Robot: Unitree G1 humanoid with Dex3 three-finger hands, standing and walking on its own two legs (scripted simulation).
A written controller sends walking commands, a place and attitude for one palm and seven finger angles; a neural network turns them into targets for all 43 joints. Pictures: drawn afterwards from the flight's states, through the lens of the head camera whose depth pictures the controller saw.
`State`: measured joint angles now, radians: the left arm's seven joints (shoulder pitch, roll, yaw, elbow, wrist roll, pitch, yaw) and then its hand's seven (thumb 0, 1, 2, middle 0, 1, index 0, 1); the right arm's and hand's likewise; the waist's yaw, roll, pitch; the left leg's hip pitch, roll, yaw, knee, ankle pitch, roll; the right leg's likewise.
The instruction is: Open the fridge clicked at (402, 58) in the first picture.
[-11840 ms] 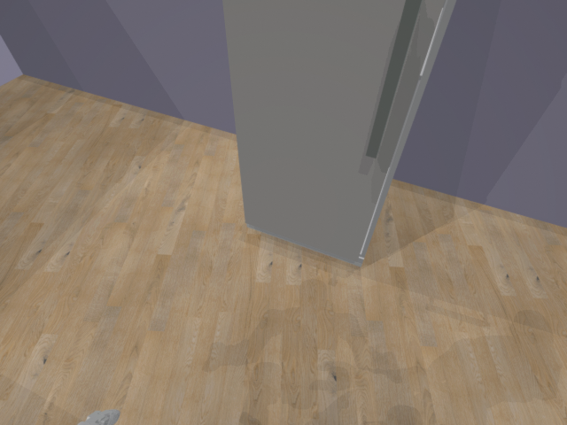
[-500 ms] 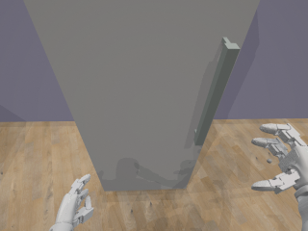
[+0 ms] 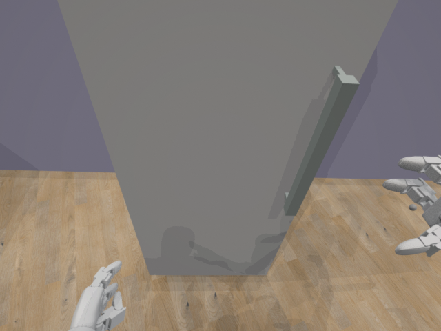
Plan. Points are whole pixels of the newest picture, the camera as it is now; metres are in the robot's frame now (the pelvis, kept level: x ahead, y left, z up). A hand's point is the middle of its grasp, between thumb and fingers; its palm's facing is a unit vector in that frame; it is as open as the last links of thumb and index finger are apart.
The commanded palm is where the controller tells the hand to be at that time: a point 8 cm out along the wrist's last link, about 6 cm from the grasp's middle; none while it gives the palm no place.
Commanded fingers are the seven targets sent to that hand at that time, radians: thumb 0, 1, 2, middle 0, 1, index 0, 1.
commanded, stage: raise the hand to about handle height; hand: right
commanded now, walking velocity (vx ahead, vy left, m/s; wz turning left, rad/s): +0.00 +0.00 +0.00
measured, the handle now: (309, 154) +0.46 -0.18 +0.09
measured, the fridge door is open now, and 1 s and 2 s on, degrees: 0 0 0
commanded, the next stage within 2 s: move the hooked fingers beside the handle in 0.32 s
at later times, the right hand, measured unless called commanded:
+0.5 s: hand (414, 210) +0.27 -0.28 +0.16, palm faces +0.05 +1.00 -0.07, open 14.0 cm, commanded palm +0.24 -0.32 +0.16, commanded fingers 0.00 0.50 -0.30 0.30 1.20 0.30 1.20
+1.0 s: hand (392, 189) +0.32 -0.27 +0.15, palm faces +0.02 +1.00 -0.05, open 14.0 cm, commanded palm +0.28 -0.31 +0.15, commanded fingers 0.00 0.50 -0.30 0.30 1.20 0.30 1.20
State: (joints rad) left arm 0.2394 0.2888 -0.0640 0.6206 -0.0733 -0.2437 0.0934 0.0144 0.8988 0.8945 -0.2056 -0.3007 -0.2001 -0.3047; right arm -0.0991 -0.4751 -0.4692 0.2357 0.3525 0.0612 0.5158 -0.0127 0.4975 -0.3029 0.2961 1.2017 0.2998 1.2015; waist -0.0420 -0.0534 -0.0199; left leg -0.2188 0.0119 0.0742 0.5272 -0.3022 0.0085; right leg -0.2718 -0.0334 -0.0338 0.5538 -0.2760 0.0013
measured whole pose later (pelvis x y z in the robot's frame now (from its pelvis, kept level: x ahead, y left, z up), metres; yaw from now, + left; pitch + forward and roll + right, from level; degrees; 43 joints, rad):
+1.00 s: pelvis +0.00 +0.00 +0.00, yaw +0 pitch +0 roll +0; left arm 0.26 0.28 -0.06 0.63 -0.07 -0.22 0.11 0.01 0.90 0.89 -0.21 -0.30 -0.20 -0.30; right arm -0.25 -0.46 -0.42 0.38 0.29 0.03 0.46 -0.01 0.50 -0.30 0.30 1.20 0.30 1.20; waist -0.02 -0.04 -0.01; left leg -0.23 0.02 0.07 0.52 -0.29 0.01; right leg -0.27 -0.03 -0.04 0.54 -0.26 0.00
